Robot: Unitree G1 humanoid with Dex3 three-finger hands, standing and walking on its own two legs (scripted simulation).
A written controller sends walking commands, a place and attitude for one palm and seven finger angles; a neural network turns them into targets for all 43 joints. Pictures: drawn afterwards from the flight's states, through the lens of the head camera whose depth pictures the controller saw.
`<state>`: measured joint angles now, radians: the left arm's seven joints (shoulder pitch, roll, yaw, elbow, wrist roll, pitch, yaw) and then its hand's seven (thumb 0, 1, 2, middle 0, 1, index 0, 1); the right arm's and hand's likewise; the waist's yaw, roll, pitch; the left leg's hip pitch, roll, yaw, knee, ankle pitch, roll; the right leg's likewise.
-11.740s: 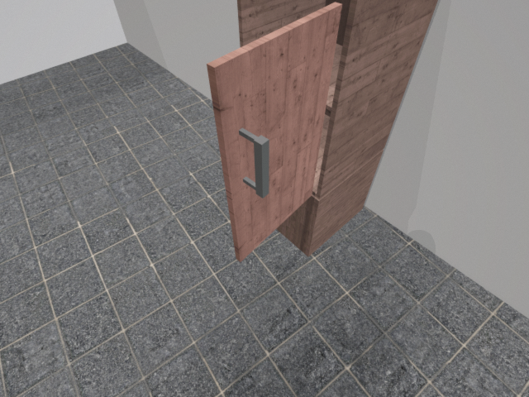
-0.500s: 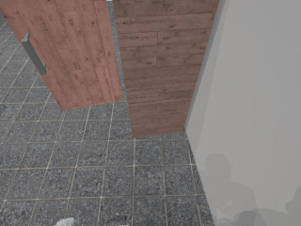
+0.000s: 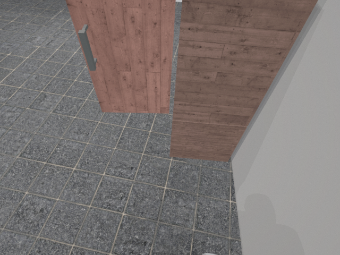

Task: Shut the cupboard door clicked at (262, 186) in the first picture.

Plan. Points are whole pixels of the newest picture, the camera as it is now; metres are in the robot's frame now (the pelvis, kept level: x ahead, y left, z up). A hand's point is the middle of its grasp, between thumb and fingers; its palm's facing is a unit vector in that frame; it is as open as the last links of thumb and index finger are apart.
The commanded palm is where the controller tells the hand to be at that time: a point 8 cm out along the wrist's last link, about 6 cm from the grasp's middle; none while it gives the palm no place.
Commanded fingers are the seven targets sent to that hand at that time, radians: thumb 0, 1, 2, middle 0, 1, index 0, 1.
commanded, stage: take the last steps up to it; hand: left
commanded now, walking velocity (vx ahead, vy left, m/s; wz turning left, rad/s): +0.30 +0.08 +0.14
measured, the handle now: (89, 48) +0.74 +0.36 +0.04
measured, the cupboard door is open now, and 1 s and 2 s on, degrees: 95 95 95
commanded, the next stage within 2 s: come to a stop and stand still in 0.70 s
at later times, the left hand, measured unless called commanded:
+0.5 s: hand out of the picture +0.04 +0.18 -0.17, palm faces +0.18 -0.97 -0.14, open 7.4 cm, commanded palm none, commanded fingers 0.00 0.90 0.90 -0.20 -0.30 -0.20 -0.30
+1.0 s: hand (107, 175) +0.35 +0.23 -0.16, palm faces +0.05 -0.98 -0.20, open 7.4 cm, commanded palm none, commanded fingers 0.00 0.90 0.90 -0.20 -0.30 -0.20 -0.30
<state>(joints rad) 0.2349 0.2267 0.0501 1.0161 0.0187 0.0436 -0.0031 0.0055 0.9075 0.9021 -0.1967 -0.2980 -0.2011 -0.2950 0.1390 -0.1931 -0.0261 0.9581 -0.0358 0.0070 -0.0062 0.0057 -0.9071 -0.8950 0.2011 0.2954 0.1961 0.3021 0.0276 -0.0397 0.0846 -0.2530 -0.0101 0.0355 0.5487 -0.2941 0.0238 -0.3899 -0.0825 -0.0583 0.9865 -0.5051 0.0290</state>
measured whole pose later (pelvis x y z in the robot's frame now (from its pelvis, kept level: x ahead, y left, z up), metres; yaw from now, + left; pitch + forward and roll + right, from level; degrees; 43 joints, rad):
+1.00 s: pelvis +0.27 +0.05 +0.00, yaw +2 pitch +0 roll +1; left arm 0.15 0.16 0.02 1.03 0.01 -0.03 0.03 0.00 0.91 0.90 -0.19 -0.30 -0.20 -0.29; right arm 0.26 -0.16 -0.02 1.10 -0.01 0.02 -0.02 0.01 -0.91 -0.90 0.20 0.30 0.19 0.30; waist -0.02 0.00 0.06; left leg -0.24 0.02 0.08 0.60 -0.36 -0.04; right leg -0.25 -0.05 -0.12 0.54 -0.28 -0.03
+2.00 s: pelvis +0.25 +0.06 +0.01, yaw +1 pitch -3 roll +0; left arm 0.20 0.30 -0.01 0.98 0.01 -0.01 0.02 0.00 0.91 0.90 -0.20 -0.30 -0.20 -0.30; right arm 0.19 -0.29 -0.01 0.99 -0.02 0.00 0.00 0.01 -0.90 -0.89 0.20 0.30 0.20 0.30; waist -0.01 0.03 0.01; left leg -0.18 -0.01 0.08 0.47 -0.24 0.03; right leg -0.19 -0.02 -0.01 0.49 -0.25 0.00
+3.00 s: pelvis +0.26 +0.07 +0.01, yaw +2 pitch -2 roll +0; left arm 0.17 0.30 -0.03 1.08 0.01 -0.01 0.02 0.00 0.91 0.90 -0.20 -0.30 -0.20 -0.30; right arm 0.12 -0.29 0.01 1.11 -0.01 -0.01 0.00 0.01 -0.90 -0.89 0.20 0.30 0.20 0.30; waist 0.00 -0.01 0.05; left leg -0.13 -0.03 0.07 0.36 -0.19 0.05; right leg -0.14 -0.04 -0.02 0.37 -0.20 0.02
